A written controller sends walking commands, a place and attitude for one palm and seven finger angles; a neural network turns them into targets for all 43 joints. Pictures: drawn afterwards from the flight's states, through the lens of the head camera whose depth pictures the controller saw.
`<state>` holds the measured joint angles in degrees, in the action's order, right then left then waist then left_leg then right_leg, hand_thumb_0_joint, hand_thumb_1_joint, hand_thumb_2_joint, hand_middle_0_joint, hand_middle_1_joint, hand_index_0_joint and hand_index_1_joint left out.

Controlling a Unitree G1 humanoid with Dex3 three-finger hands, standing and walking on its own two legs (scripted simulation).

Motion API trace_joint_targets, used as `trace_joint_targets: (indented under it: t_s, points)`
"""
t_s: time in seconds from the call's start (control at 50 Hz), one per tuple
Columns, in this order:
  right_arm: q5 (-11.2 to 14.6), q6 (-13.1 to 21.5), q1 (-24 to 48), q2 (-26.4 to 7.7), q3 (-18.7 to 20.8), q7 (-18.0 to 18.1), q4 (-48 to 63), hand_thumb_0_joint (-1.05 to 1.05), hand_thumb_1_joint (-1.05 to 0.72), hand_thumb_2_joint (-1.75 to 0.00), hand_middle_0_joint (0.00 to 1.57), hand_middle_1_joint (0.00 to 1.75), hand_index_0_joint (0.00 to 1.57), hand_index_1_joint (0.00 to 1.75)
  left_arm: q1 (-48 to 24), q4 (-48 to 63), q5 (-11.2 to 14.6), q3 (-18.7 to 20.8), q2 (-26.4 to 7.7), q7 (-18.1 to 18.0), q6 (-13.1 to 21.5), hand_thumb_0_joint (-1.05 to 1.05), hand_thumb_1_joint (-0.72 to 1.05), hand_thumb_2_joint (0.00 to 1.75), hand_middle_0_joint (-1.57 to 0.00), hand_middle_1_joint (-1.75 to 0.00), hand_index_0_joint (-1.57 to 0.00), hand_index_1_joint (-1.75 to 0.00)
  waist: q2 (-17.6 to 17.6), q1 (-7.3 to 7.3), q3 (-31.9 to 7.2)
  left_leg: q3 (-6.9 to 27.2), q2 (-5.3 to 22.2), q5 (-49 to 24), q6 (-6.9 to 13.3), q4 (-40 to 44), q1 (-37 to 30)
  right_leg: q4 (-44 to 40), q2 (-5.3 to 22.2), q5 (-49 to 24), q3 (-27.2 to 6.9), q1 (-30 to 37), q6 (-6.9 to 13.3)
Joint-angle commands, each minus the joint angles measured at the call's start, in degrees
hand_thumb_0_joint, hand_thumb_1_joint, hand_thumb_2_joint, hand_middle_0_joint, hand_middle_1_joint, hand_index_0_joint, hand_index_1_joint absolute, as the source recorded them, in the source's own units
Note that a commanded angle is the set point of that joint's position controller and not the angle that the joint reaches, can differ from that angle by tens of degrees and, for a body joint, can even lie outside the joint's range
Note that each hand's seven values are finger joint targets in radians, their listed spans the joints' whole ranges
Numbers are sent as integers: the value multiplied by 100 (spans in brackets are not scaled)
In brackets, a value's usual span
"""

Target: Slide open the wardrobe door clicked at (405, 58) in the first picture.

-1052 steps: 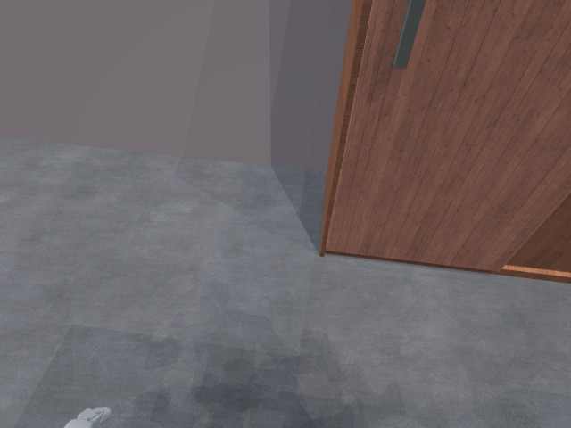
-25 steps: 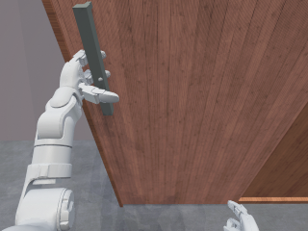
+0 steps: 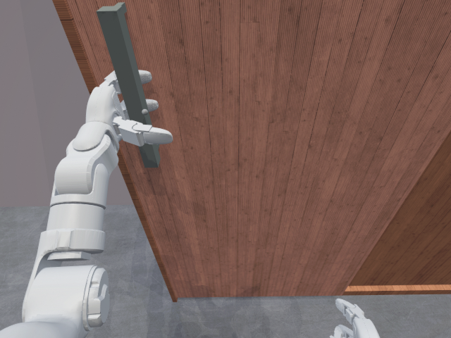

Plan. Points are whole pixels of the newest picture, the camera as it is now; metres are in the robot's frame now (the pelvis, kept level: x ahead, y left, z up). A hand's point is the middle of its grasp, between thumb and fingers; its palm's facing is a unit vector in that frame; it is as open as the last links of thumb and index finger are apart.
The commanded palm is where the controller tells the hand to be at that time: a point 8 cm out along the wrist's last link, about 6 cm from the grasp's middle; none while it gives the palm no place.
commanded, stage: slide the fingers in behind the handle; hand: left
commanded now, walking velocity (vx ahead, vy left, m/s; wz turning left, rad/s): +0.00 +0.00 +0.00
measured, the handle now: (138, 95) +0.45 +0.18 +0.25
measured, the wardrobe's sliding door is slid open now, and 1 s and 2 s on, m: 0.00 0.00 0.00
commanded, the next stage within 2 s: grip the handle and tug to test in 0.22 s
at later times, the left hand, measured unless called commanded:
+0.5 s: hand (138, 115) +0.39 +0.17 +0.24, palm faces +0.08 -1.00 +0.00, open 13.3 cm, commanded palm +0.36 +0.21 +0.24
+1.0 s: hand (142, 113) +0.40 +0.16 +0.24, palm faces +0.07 -1.00 +0.00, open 6.3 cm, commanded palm +0.37 +0.21 +0.24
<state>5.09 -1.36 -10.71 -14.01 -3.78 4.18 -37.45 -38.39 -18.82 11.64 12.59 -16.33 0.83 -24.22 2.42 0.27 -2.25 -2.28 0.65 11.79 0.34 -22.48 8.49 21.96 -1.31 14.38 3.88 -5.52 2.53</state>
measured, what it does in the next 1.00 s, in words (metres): stands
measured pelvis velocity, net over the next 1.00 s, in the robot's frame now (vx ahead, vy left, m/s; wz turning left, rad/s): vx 0.00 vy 0.01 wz -0.01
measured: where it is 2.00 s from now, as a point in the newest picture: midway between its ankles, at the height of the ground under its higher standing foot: outside the picture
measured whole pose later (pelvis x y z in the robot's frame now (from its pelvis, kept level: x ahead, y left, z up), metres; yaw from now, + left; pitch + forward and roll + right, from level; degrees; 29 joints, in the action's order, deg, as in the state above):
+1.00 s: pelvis +0.00 +0.01 +0.00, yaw +0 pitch -2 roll +0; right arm 4.9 -2.0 -10.5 -13.9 -3.8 3.9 -37.0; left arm -36.4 -14.5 11.5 11.7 -15.4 0.7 -26.1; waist 2.2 0.8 -2.4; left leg -2.8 0.3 12.0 0.9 -22.0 7.9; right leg 20.8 -1.0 13.9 3.3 -4.7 1.9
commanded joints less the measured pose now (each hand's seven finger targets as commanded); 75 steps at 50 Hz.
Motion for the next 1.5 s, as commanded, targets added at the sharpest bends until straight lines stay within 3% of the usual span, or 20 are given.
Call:
trace_joint_targets:
  t_s: [0.0,0.08,0.22,0.3,0.36,0.4,0.56,0.6,0.64,0.68,0.74,0.78,0.84,0.9,0.92,1.04,1.1,1.34,1.44,1.48]
  points:
    - [-4,306,841,-602,249,42,1018,0,-90,-90,20,30,20,30,-2450,1466,32,302,-1112,93,464,0,-50,30,-30,-120,-30,-120,-251,97,-1523,179,-106,-1459,283,51,-768,-225,130,-2131,-303,170,-135]
    - [10,311,868,-645,267,51,1043,0,-90,-90,20,30,20,30,-2344,1623,89,481,-1328,165,379,0,-50,30,-30,-120,-30,-120,-348,121,-1509,174,-114,-1403,301,56,-753,-263,129,-2119,-323,168,-157]
    - [12,352,923,-613,245,58,1016,0,-90,-90,20,30,20,30,-2443,1733,131,255,-1056,179,296,0,-50,30,-30,-120,-30,-120,-221,57,-1365,215,-118,-1267,291,37,-815,-298,100,-1851,-305,-60,-148]
    - [-3,346,898,-630,248,68,993,0,-90,-90,20,30,20,30,-2432,1633,95,348,-1194,150,283,0,-50,30,-30,-120,-30,-120,-273,76,-1435,222,-122,-1322,287,46,-803,-293,102,-1870,-309,-3,-146]
    - [1,330,921,-610,245,68,1008,0,-90,-90,20,30,20,30,-2515,1674,62,178,-1023,133,293,0,-36,36,-32,-122,-32,-122,-60,45,-1414,217,-116,-1365,271,48,-882,-299,103,-1828,-288,-68,-125]
    - [-2,333,875,-619,243,66,968,0,-90,-90,20,30,20,30,-2683,1579,65,108,-961,124,270,0,-27,40,-32,-123,-32,-123,-224,-12,-1350,245,-102,-1307,268,46,-868,-313,83,-1774,-273,-138,-130]
    - [-30,301,911,-600,230,51,995,0,-90,-90,20,30,20,30,-2543,1630,49,141,-926,51,277,0,11,56,-36,-129,-36,-129,-187,75,-1458,273,-92,-1426,243,84,-903,-288,81,-1801,-248,-43,-100]
    - [-22,294,874,-596,234,54,946,0,-90,-90,20,30,20,30,-2783,1563,23,-21,-774,47,251,0,20,60,-38,-130,-38,-130,-209,-14,-1345,271,-76,-1366,242,68,-933,-314,67,-1721,-242,-189,-102]
    - [-49,305,868,-624,258,50,966,0,-90,-90,20,30,20,30,-2553,1577,22,246,-1026,14,272,0,29,64,-38,-131,-38,-131,-318,97,-1530,294,-65,-1513,237,76,-972,-284,55,-1813,-233,-27,-88]
    - [-39,294,923,-575,223,45,998,0,-90,-90,20,30,20,30,-2736,1736,42,41,-789,14,267,0,39,68,-40,-133,-40,-133,-110,65,-1538,277,-88,-1512,228,73,-970,-273,71,-1839,-241,-42,-84]
    - [-64,265,881,-621,244,46,966,0,-90,-90,20,30,20,30,-2421,1541,28,323,-1049,-31,240,0,53,74,-41,-135,-41,-135,-305,144,-1492,262,-77,-1547,232,99,-905,-294,53,-1871,-228,31,-92]
    - [-48,262,910,-581,222,39,993,0,-90,-90,20,30,20,30,-2619,1673,17,136,-869,-31,235,0,62,78,-42,-136,-42,-136,-223,90,-1460,269,-76,-1537,227,106,-891,-290,66,-1855,-231,1,-86]
    - [-57,230,878,-629,244,52,971,0,-90,-90,20,30,20,30,-2393,1526,-2,399,-1177,-35,207,0,76,84,-44,-138,-44,-138,-296,153,-1467,240,-76,-1512,234,120,-844,-311,60,-1846,-240,89,-90]
    - [-46,249,902,-588,239,36,1019,0,-90,-90,20,30,20,30,-2449,1772,3,236,-975,-4,234,0,90,90,-45,-140,-45,-140,-146,125,-1530,243,-63,-1638,225,105,-947,-277,58,-1953,-237,67,-72]
    - [-49,255,911,-582,227,35,1019,0,-90,-90,20,30,20,30,-2547,1798,23,84,-803,22,233,0,90,90,-45,-140,-45,-140,-175,83,-1493,241,-87,-1654,236,80,-949,-280,56,-2004,-240,28,-80]
    - [-57,222,876,-637,256,60,977,0,-90,-90,20,30,20,30,-2428,1624,-27,415,-1212,-59,179,0,90,90,-45,-140,-45,-140,-262,144,-1461,230,-67,-1549,232,126,-880,-327,56,-1841,-244,65,-87]
    - [-59,236,912,-588,240,38,1013,0,-90,-90,20,30,20,30,-2522,1841,0,187,-900,-59,194,0,90,90,-45,-140,-45,-140,-176,113,-1563,237,-80,-1681,222,102,-961,-287,54,-2000,-238,87,-76]
    - [-53,200,1002,-601,255,22,1107,0,-90,-90,20,30,20,30,-1977,2086,41,343,-1022,15,181,0,90,90,-45,-140,-45,-140,-237,197,-1531,190,-73,-1688,240,113,-950,-302,44,-2119,-246,201,-102]
    - [-64,183,1076,-596,268,-20,1212,0,-90,-90,20,30,20,30,-1432,2583,84,556,-1146,82,144,0,90,90,-45,-140,-45,-140,-247,330,-1851,146,-102,-2159,243,52,-968,-151,79,-2817,-250,565,-107]
    - [-55,174,1155,-558,239,-43,1262,0,-90,-90,20,30,20,30,-1400,2885,115,351,-902,117,107,0,90,90,-45,-140,-45,-140,-244,294,-1819,125,-111,-2179,247,48,-964,-132,87,-2911,-247,542,-120]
